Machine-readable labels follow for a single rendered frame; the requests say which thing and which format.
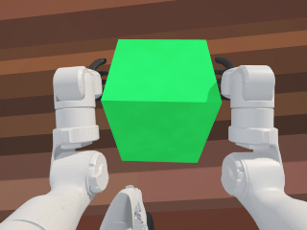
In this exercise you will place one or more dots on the robot left hand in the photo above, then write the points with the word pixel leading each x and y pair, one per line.
pixel 93 66

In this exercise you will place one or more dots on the left robot shin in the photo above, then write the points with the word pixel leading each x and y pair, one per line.
pixel 140 219

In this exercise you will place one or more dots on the carton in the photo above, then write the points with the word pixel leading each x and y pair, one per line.
pixel 161 99

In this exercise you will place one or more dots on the robot left upper arm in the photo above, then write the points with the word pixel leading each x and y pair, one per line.
pixel 75 178

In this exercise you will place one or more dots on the left robot forearm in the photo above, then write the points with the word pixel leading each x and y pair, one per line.
pixel 75 91

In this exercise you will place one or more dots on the robot right hand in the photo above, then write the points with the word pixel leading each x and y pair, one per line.
pixel 228 65

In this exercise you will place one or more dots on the robot right upper arm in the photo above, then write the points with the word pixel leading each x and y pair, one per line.
pixel 257 180

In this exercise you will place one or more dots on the robot left thigh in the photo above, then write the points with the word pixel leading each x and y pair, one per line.
pixel 121 211

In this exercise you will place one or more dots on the right robot forearm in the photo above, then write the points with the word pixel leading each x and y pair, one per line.
pixel 250 89

